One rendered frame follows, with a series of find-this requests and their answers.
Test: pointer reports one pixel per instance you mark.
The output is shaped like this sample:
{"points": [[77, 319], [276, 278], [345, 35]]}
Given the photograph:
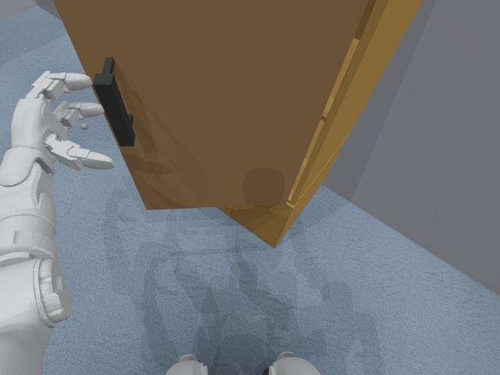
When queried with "right robot thigh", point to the right robot thigh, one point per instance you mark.
{"points": [[293, 366]]}

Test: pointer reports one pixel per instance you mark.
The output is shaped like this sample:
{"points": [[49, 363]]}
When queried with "robot left forearm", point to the robot left forearm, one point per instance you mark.
{"points": [[27, 212]]}

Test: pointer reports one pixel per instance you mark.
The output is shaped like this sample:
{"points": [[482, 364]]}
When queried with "robot left upper arm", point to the robot left upper arm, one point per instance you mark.
{"points": [[34, 298]]}

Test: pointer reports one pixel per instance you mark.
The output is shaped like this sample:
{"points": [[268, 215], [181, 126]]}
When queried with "cupboard door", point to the cupboard door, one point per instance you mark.
{"points": [[226, 95]]}

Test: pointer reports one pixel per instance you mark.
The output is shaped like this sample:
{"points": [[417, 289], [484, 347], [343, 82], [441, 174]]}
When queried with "handle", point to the handle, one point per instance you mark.
{"points": [[112, 102]]}

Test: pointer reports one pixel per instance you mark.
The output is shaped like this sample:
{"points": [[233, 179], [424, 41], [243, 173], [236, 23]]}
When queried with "robot left shin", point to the robot left shin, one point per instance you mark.
{"points": [[187, 357]]}

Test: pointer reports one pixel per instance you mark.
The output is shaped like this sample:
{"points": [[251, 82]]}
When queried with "left robot hand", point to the left robot hand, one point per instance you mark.
{"points": [[33, 122]]}

